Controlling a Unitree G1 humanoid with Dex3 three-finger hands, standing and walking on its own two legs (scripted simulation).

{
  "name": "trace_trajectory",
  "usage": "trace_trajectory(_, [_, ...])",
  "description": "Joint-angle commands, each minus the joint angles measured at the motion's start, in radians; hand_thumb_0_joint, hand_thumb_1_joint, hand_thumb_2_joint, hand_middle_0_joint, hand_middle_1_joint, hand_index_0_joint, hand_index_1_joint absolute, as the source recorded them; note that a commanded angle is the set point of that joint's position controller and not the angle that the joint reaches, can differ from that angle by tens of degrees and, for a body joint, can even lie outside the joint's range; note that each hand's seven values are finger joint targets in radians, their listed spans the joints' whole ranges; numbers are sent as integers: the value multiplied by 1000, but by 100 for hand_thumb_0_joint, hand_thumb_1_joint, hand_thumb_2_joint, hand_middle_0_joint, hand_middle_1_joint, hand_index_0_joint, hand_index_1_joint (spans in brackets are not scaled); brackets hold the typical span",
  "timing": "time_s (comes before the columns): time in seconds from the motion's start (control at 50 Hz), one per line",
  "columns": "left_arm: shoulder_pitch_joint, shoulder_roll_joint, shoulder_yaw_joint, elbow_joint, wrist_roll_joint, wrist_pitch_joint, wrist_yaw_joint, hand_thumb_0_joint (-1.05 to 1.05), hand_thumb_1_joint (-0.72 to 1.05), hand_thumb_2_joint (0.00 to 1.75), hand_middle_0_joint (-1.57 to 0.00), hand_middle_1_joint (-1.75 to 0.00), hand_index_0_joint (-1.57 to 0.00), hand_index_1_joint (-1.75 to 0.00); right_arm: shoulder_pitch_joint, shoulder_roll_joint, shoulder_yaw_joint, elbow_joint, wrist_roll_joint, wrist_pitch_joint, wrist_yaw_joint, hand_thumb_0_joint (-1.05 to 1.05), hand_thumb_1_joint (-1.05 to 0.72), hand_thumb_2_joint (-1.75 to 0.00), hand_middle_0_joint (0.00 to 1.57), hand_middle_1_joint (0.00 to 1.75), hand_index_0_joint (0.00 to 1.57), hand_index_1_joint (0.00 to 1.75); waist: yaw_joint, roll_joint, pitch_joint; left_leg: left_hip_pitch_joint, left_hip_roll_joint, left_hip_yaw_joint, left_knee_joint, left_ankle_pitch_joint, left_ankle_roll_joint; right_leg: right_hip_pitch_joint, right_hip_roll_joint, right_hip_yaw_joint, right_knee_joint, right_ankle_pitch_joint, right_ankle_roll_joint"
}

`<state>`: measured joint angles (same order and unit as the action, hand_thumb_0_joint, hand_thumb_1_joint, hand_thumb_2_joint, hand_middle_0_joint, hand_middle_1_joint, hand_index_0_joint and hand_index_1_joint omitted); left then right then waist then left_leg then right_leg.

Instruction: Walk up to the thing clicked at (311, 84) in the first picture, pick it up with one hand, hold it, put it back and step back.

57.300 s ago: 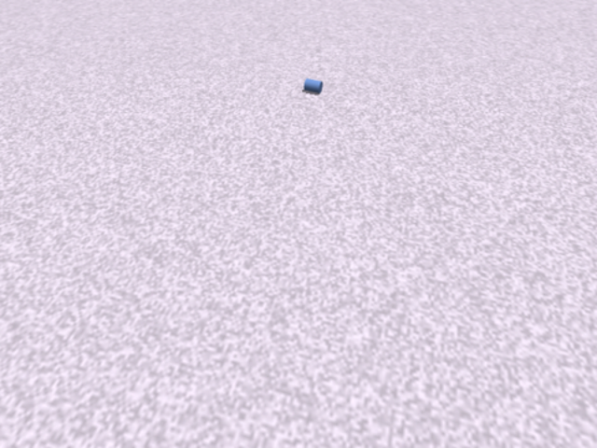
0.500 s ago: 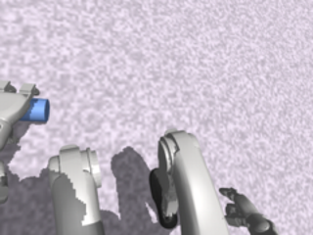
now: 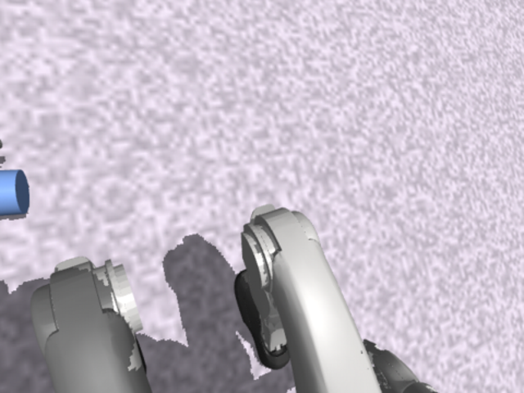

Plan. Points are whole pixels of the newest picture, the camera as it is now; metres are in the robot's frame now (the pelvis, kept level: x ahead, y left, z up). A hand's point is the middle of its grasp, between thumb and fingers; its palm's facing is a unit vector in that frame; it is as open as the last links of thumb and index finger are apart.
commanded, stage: rest palm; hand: left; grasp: from above
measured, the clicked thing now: out of the picture +0.45 +0.31 -0.26
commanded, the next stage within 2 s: close in 0.80 s
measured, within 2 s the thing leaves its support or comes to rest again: neither
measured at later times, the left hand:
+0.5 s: hand out of the picture +0.42 +0.29 -0.22, palm faces -0.42 -0.01 -0.91, open 13.8 cm
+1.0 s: hand out of the picture +0.42 +0.29 -0.23, palm faces -0.49 -0.06 -0.87, open 13.8 cm
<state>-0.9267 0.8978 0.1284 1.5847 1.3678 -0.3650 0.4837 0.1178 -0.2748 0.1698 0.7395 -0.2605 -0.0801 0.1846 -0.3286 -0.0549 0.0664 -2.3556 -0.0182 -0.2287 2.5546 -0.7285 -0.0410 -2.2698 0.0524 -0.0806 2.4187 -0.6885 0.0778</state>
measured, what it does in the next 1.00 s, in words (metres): stands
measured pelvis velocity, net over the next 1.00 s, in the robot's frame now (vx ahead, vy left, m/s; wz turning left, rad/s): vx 0.00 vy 0.00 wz -0.04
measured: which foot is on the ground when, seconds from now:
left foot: down 0.00-1.00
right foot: down 0.00-1.00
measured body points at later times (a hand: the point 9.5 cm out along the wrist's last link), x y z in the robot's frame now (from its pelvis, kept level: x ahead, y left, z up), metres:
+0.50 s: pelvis +0.00 +0.01 +0.00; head +0.23 +0.13 +0.36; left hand +0.43 +0.28 -0.17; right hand +0.09 -0.26 -0.08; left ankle +0.06 +0.13 -0.26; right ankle +0.10 -0.13 -0.26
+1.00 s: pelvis +0.00 +0.00 +0.00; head +0.25 +0.12 +0.35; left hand +0.44 +0.29 -0.18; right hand +0.04 -0.26 -0.07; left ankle +0.06 +0.13 -0.26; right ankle +0.10 -0.13 -0.26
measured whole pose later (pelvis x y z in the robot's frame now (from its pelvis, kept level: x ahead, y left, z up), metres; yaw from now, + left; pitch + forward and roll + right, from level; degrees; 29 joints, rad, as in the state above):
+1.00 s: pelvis +0.00 +0.00 +0.00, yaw -2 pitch +26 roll -13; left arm -0.90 0.93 0.06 1.62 1.41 -0.45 0.62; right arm 0.08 -0.31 0.24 0.74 -0.31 -0.12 0.23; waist -0.33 -0.12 0.12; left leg -2.31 0.00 -0.26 2.58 -0.75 -0.04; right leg -2.22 0.07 -0.11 2.41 -0.68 0.07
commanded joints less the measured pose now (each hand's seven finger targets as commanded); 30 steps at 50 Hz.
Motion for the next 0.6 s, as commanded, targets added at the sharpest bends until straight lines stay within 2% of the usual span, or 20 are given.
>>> trace_trajectory(0.0, [-233,250,14,-123,-12,-80,30,0,-40,94,-6,-101,-11,-96,162,-316,-88,-24,-11,12,-15,0,-90,-90,20,30,20,30,-11,356,-668,510,8,140,-230,277,65,392,17,-123,-223,305,-94])
trace_trajectory(0.04, [-239,275,21,-134,3,-111,62,0,-41,92,-6,-97,-11,-92,155,-317,-80,-22,-15,17,-18,0,-89,-90,20,30,20,30,-6,349,-680,512,12,138,-232,262,63,405,22,-115,-229,288,-94])
trace_trajectory(0.06, [-252,238,-5,-125,8,-123,79,0,-41,90,-5,-96,-10,-91,158,-312,-75,-6,-21,19,-18,0,-89,-90,20,30,20,30,-12,355,-646,508,11,140,-232,232,64,373,23,-118,-235,258,-100])
trace_trajectory(0.08, [-247,233,-15,-118,16,-131,97,0,-41,90,-5,-95,-10,-90,136,-300,-72,3,-26,18,-18,0,-89,-89,20,30,20,30,2,369,-646,514,15,139,-246,204,61,360,29,-114,-239,223,-101])
trace_trajectory(0.1, [-242,238,-17,-114,24,-133,121,0,-41,90,-6,-95,-10,-90,129,-308,-67,-1,-35,17,-18,0,-89,-90,20,30,20,30,-8,383,-627,516,14,139,-252,190,61,351,28,-119,-239,209,-101])
trace_trajectory(0.12, [-237,224,-34,-122,34,-130,142,0,-41,90,-5,-95,-10,-90,115,-306,-69,11,-40,16,-20,0,-89,-89,20,30,20,30,2,381,-636,522,17,137,-260,185,60,346,32,-117,-240,201,-101])
trace_trajectory(0.14, [-231,225,-29,-115,45,-122,166,0,-41,91,-6,-95,-10,-91,101,-312,-70,24,-41,17,-24,0,-89,-90,20,30,20,30,7,384,-631,520,16,135,-266,183,58,321,33,-121,-237,195,-103])
trace_trajectory(0.22, [-243,166,-83,-61,84,-68,252,0,-42,93,-6,-96,-10,-93,66,-317,-71,44,-61,3,-19,0,-89,-90,20,30,20,30,-5,393,-628,528,17,132,-267,200,53,283,39,-130,-223,208,-106])
trace_trajectory(0.28, [-252,121,-112,-21,78,-8,290,0,-43,90,-5,-98,-9,-93,46,-321,-69,48,-66,-24,-2,0,-90,-90,20,30,20,30,-18,405,-590,542,16,128,-275,194,50,237,34,-143,-207,205,-100])
trace_trajectory(0.32, [-277,118,-114,-5,64,29,307,0,-43,90,-5,-99,-9,-94,35,-332,-70,57,-63,-44,9,0,-90,-90,20,30,20,30,-23,411,-587,537,18,115,-285,181,47,213,32,-153,-200,196,-103])
trace_trajectory(0.38, [-295,121,-118,0,43,81,308,0,-43,89,-4,-100,-9,-95,26,-339,-67,53,-54,-69,21,0,-90,-90,20,30,20,30,-21,427,-602,516,15,119,-288,160,51,244,36,-148,-208,193,-101])
trace_trajectory(0.42, [-300,102,-119,3,18,107,286,0,-43,89,-4,-102,-9,-96,38,-341,-71,53,-47,-90,34,0,-90,-90,20,30,20,30,-35,418,-603,511,17,117,-274,161,57,248,28,-149,-202,203,-94])
trace_trajectory(0.44, [-299,104,-116,10,2,117,276,0,-44,90,-4,-102,-9,-97,35,-341,-69,57,-43,-99,37,0,-90,-90,20,30,20,30,-30,408,-606,508,18,111,-273,158,57,249,26,-150,-201,206,-95])
trace_trajectory(0.46, [-323,124,-106,-7,-4,121,266,0,-45,90,-4,-102,-9,-97,43,-345,-68,49,-34,-102,37,0,-90,-90,20,30,20,30,-37,430,-622,515,16,110,-286,159,57,264,29,-150,-209,209,-96])
trace_trajectory(0.48, [-318,129,-103,9,-16,124,252,0,-44,89,-4,-103,-9,-98,47,-344,-67,50,-26,-109,40,0,-90,-90,20,30,20,30,-28,425,-608,501,19,104,-285,158,55,259,23,-150,-201,213,-95])
trace_trajectory(0.5, [-341,180,-60,-47,-16,120,240,0,-44,89,-4,-103,-10,-97,38,-355,-71,12,-24,-117,43,0,-90,-90,20,30,20,30,-31,421,-635,524,20,101,-275,180,55,278,22,-154,-191,238,-94])
trace_trajectory(0.52, [-331,191,-50,-20,-13,120,223,0,-44,90,-4,-104,-9,-98,57,-358,-67,10,-19,-119,45,0,-90,-90,20,30,20,30,-36,431,-635,526,18,105,-272,203,54,293,17,-153,-183,256,-91])
trace_trajectory(0.54, [-322,171,-60,-4,-18,117,206,0,-44,89,-4,-103,-9,-98,49,-348,-63,9,-18,-118,45,0,-90,-90,20,30,20,30,-36,423,-639,509,17,108,-269,200,54,302,21,-153,-186,259,-95])
trace_trajectory(0.56, [-302,173,-49,10,-23,111,189,0,-43,89,-4,-105,-10,-99,60,-344,-66,4,-19,-122,48,0,-90,-90,20,30,20,30,-41,423,-623,498,15,114,-257,200,57,313,22,-152,-186,261,-93])
trace_trajectory(0.58, [-284,207,-17,21,-31,106,179,0,-44,90,-4,-103,-9,-98,81,-348,-68,14,-17,-116,45,0,-90,-90,20,30,20,30,-40,395,-621,484,17,110,-258,197,58,328,23,-155,-198,256,-93])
